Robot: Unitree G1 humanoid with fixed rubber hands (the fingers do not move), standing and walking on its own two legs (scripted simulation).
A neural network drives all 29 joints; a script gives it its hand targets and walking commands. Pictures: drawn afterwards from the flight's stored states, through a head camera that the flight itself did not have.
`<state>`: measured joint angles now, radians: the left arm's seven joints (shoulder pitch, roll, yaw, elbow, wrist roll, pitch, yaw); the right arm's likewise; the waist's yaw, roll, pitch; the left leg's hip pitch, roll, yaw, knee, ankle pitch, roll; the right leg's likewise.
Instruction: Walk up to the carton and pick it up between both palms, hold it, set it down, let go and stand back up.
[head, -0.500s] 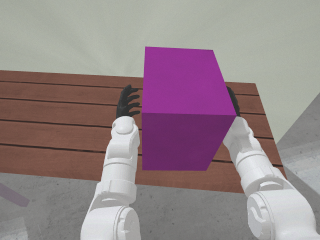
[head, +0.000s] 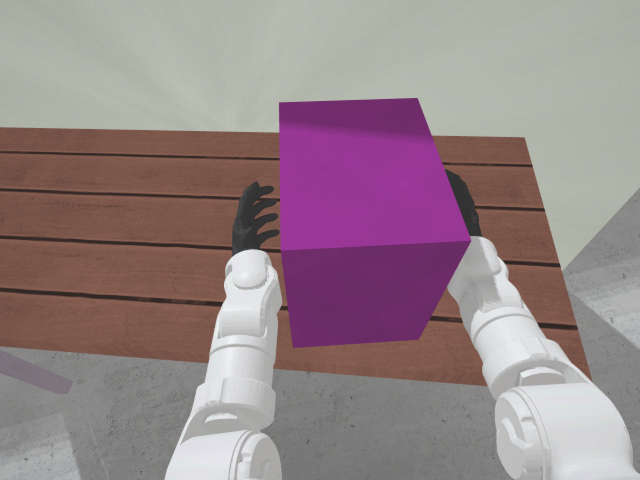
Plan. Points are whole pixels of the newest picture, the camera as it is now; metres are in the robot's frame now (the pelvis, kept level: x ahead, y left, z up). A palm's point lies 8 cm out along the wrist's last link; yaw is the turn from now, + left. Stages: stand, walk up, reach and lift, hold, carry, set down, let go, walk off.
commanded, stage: set down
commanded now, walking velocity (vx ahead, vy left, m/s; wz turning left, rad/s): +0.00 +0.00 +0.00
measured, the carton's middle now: (352, 227) +0.44 +0.07 +0.03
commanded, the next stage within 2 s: none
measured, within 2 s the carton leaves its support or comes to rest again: rests again in 0.74 s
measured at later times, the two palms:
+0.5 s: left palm (231, 273) +0.36 +0.22 +0.01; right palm (431, 239) +0.44 -0.04 +0.02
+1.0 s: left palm (231, 298) +0.31 +0.20 +0.04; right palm (484, 223) +0.44 -0.09 +0.07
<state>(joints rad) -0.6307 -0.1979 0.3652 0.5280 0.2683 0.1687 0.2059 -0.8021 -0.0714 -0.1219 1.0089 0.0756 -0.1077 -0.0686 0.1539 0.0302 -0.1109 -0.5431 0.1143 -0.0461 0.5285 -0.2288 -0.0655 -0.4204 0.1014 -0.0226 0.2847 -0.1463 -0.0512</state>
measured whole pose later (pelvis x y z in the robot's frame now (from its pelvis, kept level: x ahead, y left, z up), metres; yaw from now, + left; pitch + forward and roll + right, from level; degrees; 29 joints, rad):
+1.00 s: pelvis -0.05 +0.00 -0.01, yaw +0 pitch +22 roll -3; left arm -0.55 -0.16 0.22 0.41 0.02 0.25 0.35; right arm -0.95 -0.23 -0.06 1.01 0.24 0.01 -0.02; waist 0.19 0.02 -0.19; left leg -0.73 0.11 -0.04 0.49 -0.15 -0.06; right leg -0.66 0.09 -0.03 0.35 -0.08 -0.05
